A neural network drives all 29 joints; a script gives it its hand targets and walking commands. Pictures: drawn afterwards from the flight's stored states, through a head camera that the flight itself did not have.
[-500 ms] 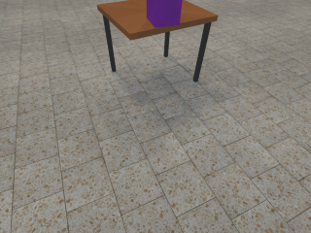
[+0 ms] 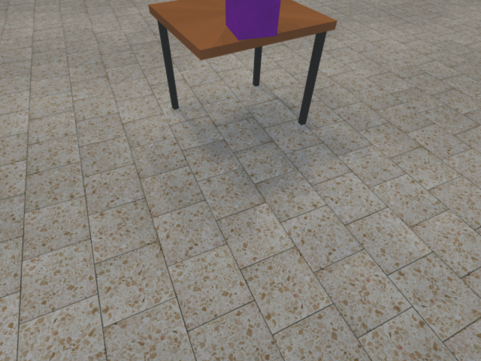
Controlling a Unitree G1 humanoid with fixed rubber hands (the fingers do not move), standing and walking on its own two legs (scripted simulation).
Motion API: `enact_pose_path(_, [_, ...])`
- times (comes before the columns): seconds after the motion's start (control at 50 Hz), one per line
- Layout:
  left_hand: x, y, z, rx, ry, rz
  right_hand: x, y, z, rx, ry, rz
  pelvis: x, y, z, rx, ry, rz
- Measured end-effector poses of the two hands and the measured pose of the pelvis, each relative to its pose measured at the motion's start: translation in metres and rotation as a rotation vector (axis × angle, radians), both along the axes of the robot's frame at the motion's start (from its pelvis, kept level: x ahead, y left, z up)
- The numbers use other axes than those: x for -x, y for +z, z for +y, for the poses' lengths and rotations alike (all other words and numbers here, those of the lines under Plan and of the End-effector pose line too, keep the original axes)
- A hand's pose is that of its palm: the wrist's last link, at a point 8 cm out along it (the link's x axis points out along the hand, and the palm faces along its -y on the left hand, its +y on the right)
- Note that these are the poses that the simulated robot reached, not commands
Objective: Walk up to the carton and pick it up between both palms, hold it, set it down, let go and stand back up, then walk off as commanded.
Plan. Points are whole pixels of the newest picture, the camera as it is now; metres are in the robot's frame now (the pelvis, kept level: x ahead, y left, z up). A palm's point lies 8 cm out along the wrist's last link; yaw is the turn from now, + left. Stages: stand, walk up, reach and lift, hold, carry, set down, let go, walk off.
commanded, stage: stand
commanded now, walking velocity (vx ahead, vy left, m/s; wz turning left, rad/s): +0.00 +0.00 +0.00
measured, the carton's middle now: (251, 2) +1.63 -0.05 +0.04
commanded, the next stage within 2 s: walk up in 0.32 s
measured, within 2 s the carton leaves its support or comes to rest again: neither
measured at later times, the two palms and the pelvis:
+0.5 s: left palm out of the picture +0.05 +0.30 -0.12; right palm out of the picture +0.05 -0.30 -0.11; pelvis -0.01 +0.00 +0.00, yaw +0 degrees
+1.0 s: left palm out of the picture +0.15 +0.41 -0.13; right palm out of the picture +0.16 -0.24 -0.06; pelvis +0.09 +0.08 -0.02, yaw +13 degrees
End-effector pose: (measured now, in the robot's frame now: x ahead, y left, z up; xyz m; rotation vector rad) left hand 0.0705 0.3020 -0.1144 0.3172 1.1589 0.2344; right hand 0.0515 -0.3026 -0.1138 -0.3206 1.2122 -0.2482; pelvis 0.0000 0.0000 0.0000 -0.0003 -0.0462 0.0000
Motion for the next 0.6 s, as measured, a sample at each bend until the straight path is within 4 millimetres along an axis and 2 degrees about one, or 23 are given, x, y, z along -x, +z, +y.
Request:
enact_pose_path(0.18, [-0.009,0.0,-0.008,0.018,-0.011,-0.032,-0.007,0.002,0.0,0.0,-0.011,-0.039,0.0,0.0,0.0,0.001,0.0,-0.007])
enact_pose_path(0.46, [0.019,-0.005,-0.009,0.027,0.011,0.027,-0.003,0.002,0.0,0.003,-0.007,-0.03,0.005,0.0,0.001,0.003,-0.005,-0.012])
enact_pose_path(0.54, [0.02,-0.004,-0.005,0.023,0.017,0.02,-0.002,0.003,0.0,0.005,0.003,-0.033,0.008,0.0,0.001,0.006,0.004,-0.011])
enact_pose_path(0.6, [0.016,0.004,0.004,0.02,0.022,-0.05,-0.001,0.008,0.001,0.008,0.042,-0.009,0.007,0.001,0.002,0.016,0.056,0.004])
